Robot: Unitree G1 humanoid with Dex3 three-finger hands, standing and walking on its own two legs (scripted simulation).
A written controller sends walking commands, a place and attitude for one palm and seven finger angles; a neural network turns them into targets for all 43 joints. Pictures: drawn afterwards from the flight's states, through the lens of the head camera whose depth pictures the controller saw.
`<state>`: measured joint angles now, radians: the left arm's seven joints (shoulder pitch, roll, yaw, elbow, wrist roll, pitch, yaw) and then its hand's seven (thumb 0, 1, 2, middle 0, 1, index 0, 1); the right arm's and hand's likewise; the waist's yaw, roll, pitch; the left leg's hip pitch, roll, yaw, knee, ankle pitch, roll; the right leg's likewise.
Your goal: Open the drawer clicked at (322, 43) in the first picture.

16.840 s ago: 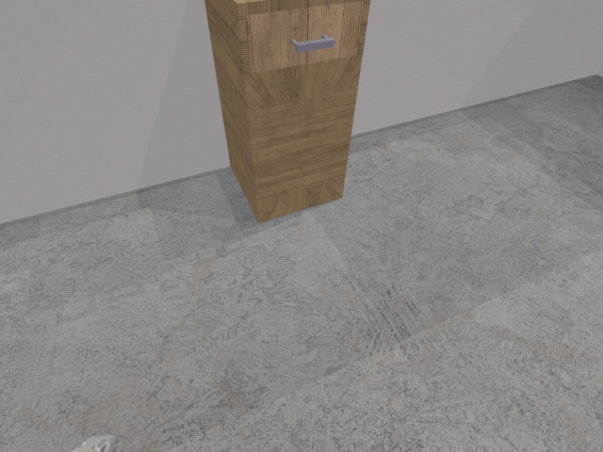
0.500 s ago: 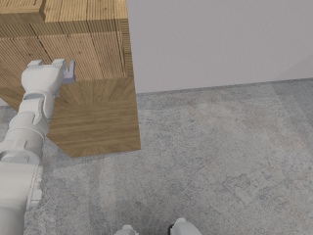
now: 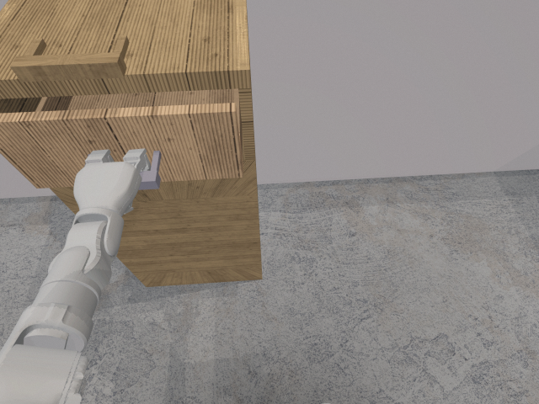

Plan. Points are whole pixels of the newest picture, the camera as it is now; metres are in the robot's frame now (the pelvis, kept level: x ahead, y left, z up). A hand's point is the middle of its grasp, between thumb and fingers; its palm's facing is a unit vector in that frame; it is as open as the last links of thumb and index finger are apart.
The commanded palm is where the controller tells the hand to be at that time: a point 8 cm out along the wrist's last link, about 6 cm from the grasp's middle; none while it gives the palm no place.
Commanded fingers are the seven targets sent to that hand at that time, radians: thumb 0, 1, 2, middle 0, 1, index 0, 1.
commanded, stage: pull the drawer open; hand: left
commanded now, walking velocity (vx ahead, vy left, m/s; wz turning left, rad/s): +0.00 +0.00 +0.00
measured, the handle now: (121, 170) +0.47 +0.25 +0.04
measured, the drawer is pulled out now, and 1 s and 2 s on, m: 0.05 0.17 0.28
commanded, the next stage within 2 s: none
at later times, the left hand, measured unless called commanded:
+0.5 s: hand (117, 237) +0.36 +0.24 +0.02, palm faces -0.01 -0.05 -1.00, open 5.3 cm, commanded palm +0.31 +0.24 +0.07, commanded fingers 0.00 0.90 0.90 -0.40 -1.35 -0.40 -1.35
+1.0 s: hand (109, 277) +0.29 +0.24 +0.02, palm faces +0.01 -0.06 -1.00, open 5.3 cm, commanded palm +0.25 +0.24 +0.07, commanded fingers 0.00 0.90 0.90 -0.40 -1.35 -0.40 -1.35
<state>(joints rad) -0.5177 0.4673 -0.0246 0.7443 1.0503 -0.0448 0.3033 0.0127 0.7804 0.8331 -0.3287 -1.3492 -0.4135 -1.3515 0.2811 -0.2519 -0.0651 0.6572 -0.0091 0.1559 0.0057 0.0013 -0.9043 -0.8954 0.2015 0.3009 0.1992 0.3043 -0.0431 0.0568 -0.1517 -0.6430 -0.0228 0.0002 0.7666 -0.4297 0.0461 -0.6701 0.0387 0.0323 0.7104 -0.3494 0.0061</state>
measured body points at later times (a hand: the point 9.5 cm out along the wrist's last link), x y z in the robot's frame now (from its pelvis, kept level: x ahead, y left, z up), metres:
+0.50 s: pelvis +0.00 -0.01 +0.00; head +0.06 -0.02 +0.45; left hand +0.35 +0.24 +0.07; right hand +0.12 -0.27 -0.12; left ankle -0.05 +0.09 -0.71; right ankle -0.01 -0.13 -0.71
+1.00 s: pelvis -0.01 -0.02 +0.01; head +0.03 -0.03 +0.46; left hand +0.29 +0.24 +0.07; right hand +0.15 -0.27 -0.11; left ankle -0.05 +0.09 -0.71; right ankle -0.01 -0.13 -0.71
